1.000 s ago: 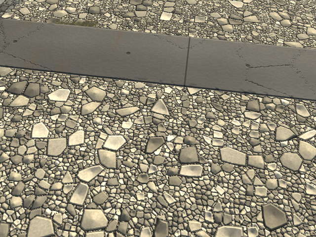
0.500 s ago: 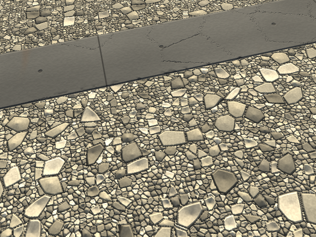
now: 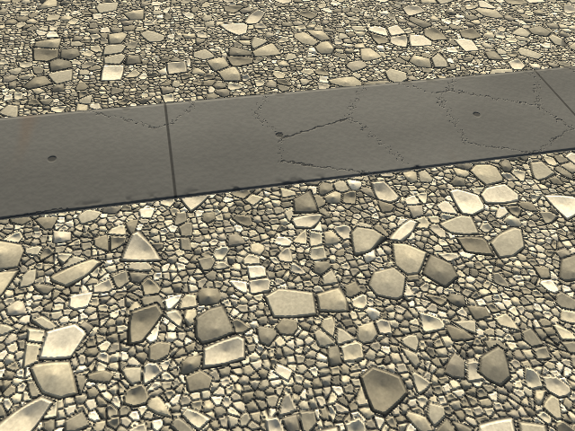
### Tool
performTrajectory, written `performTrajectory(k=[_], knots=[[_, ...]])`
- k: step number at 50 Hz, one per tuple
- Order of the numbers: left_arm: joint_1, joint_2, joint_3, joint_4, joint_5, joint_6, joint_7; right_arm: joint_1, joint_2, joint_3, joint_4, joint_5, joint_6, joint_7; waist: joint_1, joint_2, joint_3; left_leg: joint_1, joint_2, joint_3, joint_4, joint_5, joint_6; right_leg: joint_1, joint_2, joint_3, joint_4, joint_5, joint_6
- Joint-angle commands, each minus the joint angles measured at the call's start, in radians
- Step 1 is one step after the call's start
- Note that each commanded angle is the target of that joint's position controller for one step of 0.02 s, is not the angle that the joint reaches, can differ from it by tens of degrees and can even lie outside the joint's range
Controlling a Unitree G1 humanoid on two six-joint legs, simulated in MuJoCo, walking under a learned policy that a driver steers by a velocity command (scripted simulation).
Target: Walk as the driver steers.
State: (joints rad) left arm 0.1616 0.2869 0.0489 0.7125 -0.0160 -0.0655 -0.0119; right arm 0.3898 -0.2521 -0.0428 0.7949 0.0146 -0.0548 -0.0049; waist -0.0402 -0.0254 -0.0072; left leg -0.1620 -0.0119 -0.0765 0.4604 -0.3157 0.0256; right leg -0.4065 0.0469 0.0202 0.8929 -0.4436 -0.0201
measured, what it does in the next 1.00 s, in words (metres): walks ahead: right foot, then left foot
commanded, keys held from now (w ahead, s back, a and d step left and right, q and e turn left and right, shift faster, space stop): w+q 0.44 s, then w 0.02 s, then no key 0.12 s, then e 0.42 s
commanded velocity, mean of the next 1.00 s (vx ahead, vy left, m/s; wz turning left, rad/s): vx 0.30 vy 0.00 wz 0.21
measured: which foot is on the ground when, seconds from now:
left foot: down 0.00-0.22, up 0.24-0.66, down 0.68-1.00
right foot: up 0.00-0.20, down 0.22-0.68, up 0.70-1.00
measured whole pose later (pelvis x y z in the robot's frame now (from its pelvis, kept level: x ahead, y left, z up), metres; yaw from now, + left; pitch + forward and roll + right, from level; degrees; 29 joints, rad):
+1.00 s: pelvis +0.35 +0.05 +0.00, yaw +10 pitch +0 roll +2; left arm 0.20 0.30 0.06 0.78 -0.01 0.06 0.03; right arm 0.12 -0.27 -0.06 0.74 -0.02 -0.02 -0.02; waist 0.00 -0.02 0.07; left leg -0.29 0.02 0.17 0.41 -0.12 0.05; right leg -0.49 -0.08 0.00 0.89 -0.37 0.07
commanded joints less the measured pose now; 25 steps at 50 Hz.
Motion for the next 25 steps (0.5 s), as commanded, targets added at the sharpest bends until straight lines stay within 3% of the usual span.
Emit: performTrajectory(k=[1, 4, 6, 8, 10, 11, 12, 13, 14, 15, 17, 18, 22, 25], knots=[[-0.189, 0.07, 0.024, -0.12, 0.007, -0.052, -0.021, 0.014, -0.183, -0.052, -0.066, 0.01, -0.004, -0.02, -0.026, 0.145, 0.062, 0.209, 0.219, -0.337, -0.262, 0.042, 0.196, -0.309, -0.046, 0.019, -0.095, 0.11, 0.025], [-0.206, 0.031, 0.013, -0.119, 0.003, -0.05, -0.035, 0.003, -0.203, -0.062, -0.09, 0.012, 0.016, -0.028, -0.029, 0.173, 0.048, 0.068, 0.162, -0.246, -0.25, 0.09, 0.178, -0.113, -0.006, -0.018, -0.259, 0.217, 0.058], [-0.191, 0.059, 0.022, -0.118, -0.006, -0.048, -0.033, 0.007, -0.221, -0.069, -0.102, 0.015, 0.023, -0.027, -0.019, 0.184, 0.043, -0.02, 0.169, -0.262, -0.241, 0.072, 0.166, 0.012, 0.004, -0.013, -0.331, 0.282, 0.068], [-0.13, 0.094, 0.037, -0.106, -0.014, -0.047, -0.025, -0.011, -0.224, -0.071, -0.113, 0.02, 0.023, -0.026, 0.025, 0.189, 0.037, -0.082, 0.18, -0.293, -0.21, 0.036, 0.135, 0.137, -0.009, 0.005, -0.383, 0.333, 0.06], [0.003, 0.135, 0.059, -0.073, -0.016, -0.047, -0.008, -0.026, -0.177, -0.058, -0.128, 0.014, 0.019, -0.022, 0.097, 0.172, -0.001, -0.16, 0.133, -0.281, -0.088, 0.057, 0.087, 0.328, -0.033, 0.009, -0.428, 0.307, 0.028], [0.145, 0.184, 0.076, -0.051, -0.006, -0.051, 0.004, -0.035, -0.115, -0.038, -0.142, 0.0, 0.016, -0.017, 0.161, 0.088, -0.097, -0.244, 0.063, -0.208, 0.159, 0.013, 0.045, 0.514, -0.154, 0.128, -0.457, 0.228, -0.02], [0.249, 0.297, 0.096, -0.035, 0.027, -0.043, 0.005, 0.017, -0.018, -0.009, -0.198, 0.008, 0.004, -0.022, 0.143, -0.232, -0.228, -0.484, -0.063, -0.079, 0.518, -0.256, -0.009, 0.727, -0.414, 0.573, -0.59, -0.068, -0.151], [0.22, 0.263, 0.086, -0.025, 0.033, -0.043, -0.004, 0.058, -0.1, -0.027, -0.193, 0.04, -0.001, -0.023, 0.109, -0.282, -0.171, -0.612, -0.009, -0.094, 0.723, -0.265, -0.019, 0.649, -0.472, 0.807, -0.692, -0.314, -0.216], [0.154, 0.181, 0.064, -0.037, 0.019, -0.043, -0.002, 0.004, -0.168, -0.046, -0.178, 0.043, 0.003, -0.02, 0.103, -0.18, -0.045, -0.657, 0.041, -0.087, 0.789, -0.172, -0.01, 0.552, -0.442, 0.673, -0.696, -0.285, -0.193], [0.115, 0.136, 0.051, -0.036, 0.015, -0.041, 0.001, -0.04, -0.175, -0.049, -0.169, 0.03, 0.008, -0.016, 0.096, -0.109, 0.016, -0.635, 0.073, -0.068, 0.781, -0.09, -0.009, 0.472, -0.386, 0.5, -0.684, -0.114, -0.165], [0.075, 0.088, 0.037, -0.024, 0.028, -0.038, 0.006, -0.082, -0.147, -0.05, -0.166, 0.015, 0.012, -0.006, 0.075, -0.073, 0.052, -0.573, 0.114, -0.066, 0.727, 0.013, -0.005, 0.376, -0.301, 0.286, -0.703, 0.149, -0.127], [0.074, 0.093, 0.038, -0.017, 0.03, -0.042, 0.009, -0.087, -0.13, -0.048, -0.175, 0.02, 0.015, 0.002, 0.065, -0.103, 0.049, -0.553, 0.124, -0.053, 0.716, 0.044, -0.009, 0.353, -0.297, 0.228, -0.716, 0.214, -0.129], [0.097, 0.116, 0.049, 0.015, 0.02, -0.053, 0.011, -0.171, -0.094, -0.033, -0.217, 0.012, 0.025, 0.015, 0.07, -0.043, 0.075, -0.611, 0.128, -0.034, 0.603, 0.12, -0.036, 0.35, -0.309, 0.096, -0.755, 0.39, -0.166], [0.085, 0.135, 0.048, 0.035, 0.018, -0.042, 0.013, -0.249, -0.067, -0.017, -0.244, 0.001, 0.01, 0.027, 0.077, -0.028, 0.1, -0.538, 0.104, 0.008, 0.378, 0.246, -0.038, 0.313, -0.276, -0.021, -0.744, 0.595, -0.16]])
Keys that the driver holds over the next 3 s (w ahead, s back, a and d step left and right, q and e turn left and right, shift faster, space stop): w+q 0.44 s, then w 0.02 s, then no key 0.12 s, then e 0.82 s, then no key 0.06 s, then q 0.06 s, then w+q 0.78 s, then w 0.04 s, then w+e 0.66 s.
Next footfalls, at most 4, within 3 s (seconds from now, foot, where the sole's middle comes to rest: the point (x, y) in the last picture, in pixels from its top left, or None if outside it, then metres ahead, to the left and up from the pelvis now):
0.22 right None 0.21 -0.14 -0.78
0.68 left None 0.42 0.18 -0.78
1.12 right None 0.43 -0.07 -0.78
1.60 left None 0.44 0.16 -0.78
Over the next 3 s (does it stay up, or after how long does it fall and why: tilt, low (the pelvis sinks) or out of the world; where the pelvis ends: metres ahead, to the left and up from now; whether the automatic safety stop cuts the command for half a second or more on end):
stays up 1.02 0.16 -0.03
